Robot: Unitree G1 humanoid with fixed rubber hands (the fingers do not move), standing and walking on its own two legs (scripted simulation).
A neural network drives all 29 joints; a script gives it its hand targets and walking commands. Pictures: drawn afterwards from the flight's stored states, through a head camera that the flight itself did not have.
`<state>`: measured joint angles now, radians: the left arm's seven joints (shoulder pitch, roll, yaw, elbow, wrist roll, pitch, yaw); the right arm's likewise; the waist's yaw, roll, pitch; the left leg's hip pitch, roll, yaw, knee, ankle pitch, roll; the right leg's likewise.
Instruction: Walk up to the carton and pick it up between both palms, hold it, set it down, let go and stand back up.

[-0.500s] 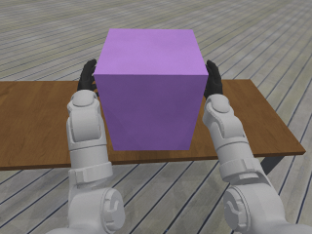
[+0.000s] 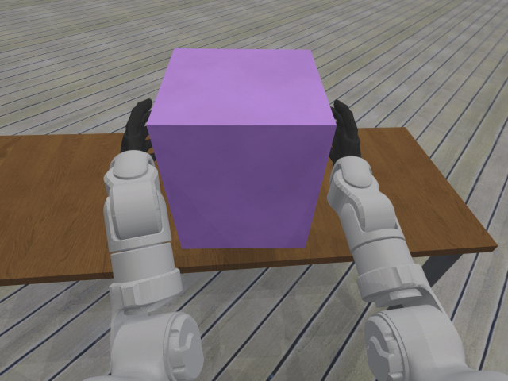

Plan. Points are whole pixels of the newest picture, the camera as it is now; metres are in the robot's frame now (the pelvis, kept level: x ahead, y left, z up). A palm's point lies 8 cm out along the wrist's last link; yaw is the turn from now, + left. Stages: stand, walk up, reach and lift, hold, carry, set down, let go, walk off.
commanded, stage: hold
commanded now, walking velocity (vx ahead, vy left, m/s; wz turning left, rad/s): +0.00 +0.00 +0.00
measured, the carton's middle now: (243, 153) +0.41 +0.01 +0.16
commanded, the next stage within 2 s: none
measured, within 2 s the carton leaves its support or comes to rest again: neither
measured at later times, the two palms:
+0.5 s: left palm (132, 160) +0.36 +0.16 +0.20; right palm (342, 157) +0.36 -0.14 +0.19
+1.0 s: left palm (138, 158) +0.36 +0.15 +0.20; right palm (348, 158) +0.35 -0.14 +0.19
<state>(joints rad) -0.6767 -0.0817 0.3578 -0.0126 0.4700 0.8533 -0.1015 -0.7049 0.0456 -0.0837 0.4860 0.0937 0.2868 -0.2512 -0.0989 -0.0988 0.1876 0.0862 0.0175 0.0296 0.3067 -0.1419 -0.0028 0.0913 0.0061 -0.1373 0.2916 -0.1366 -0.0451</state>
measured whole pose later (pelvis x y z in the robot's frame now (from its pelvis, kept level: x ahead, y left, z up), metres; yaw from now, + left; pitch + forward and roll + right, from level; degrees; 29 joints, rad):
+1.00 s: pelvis -0.01 +0.00 +0.00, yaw +0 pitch -15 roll +0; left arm -0.68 -0.08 0.35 0.00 0.47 0.84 -0.10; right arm -0.71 0.05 -0.10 0.49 0.07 0.26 -0.24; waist -0.10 -0.10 0.19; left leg 0.08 0.02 0.03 0.31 -0.13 0.00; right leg 0.08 0.01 -0.13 0.30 -0.12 -0.05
